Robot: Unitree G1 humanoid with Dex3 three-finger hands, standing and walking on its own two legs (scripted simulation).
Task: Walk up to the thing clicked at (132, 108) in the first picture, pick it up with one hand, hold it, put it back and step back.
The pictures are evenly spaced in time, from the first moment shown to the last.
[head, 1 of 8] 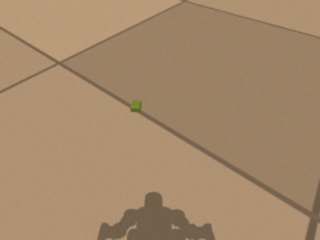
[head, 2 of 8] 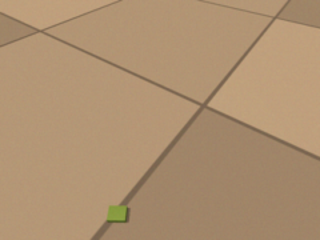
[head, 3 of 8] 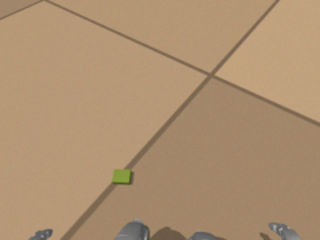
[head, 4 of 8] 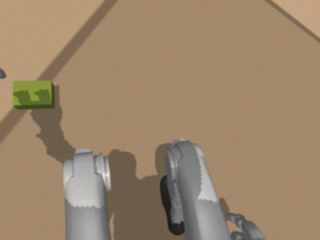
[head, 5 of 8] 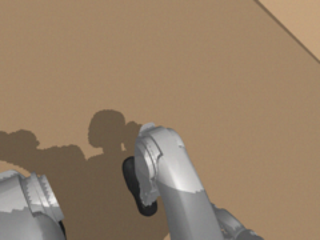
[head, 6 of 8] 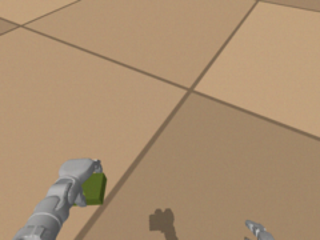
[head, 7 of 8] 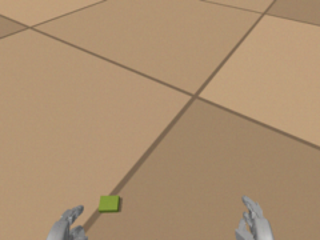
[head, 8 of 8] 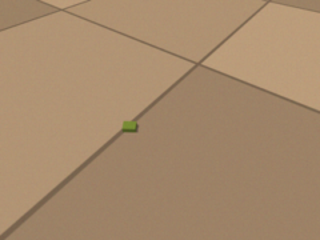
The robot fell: no
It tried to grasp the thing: yes
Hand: left
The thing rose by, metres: 0.66
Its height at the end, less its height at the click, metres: +0.00
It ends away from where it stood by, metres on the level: 0.02
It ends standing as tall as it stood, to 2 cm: yes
